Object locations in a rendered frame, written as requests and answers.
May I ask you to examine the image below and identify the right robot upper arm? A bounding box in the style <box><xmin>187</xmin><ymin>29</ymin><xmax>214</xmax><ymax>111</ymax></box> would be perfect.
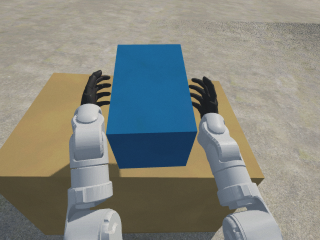
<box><xmin>222</xmin><ymin>208</ymin><xmax>283</xmax><ymax>240</ymax></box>

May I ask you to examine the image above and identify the right robot forearm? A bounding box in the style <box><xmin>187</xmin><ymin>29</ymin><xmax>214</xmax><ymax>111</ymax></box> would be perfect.
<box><xmin>197</xmin><ymin>113</ymin><xmax>284</xmax><ymax>240</ymax></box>

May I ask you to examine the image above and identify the pedestal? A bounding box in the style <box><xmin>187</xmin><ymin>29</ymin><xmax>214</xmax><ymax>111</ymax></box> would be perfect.
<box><xmin>0</xmin><ymin>72</ymin><xmax>265</xmax><ymax>235</ymax></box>

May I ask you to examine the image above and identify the right robot hand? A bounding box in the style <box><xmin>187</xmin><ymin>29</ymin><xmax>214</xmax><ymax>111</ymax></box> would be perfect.
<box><xmin>189</xmin><ymin>76</ymin><xmax>219</xmax><ymax>119</ymax></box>

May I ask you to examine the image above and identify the carton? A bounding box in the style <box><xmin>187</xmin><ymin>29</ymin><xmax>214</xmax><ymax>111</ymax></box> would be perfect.
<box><xmin>106</xmin><ymin>44</ymin><xmax>198</xmax><ymax>169</ymax></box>

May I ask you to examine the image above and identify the left robot hand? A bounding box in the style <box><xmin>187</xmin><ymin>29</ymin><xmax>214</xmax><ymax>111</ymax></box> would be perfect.
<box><xmin>80</xmin><ymin>70</ymin><xmax>111</xmax><ymax>107</ymax></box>

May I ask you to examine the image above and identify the left robot upper arm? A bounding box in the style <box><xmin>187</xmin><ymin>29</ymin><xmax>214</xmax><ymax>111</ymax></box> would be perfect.
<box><xmin>64</xmin><ymin>208</ymin><xmax>123</xmax><ymax>240</ymax></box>

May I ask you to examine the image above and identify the left robot forearm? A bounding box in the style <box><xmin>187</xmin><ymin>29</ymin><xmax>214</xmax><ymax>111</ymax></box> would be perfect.
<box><xmin>63</xmin><ymin>103</ymin><xmax>113</xmax><ymax>240</ymax></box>

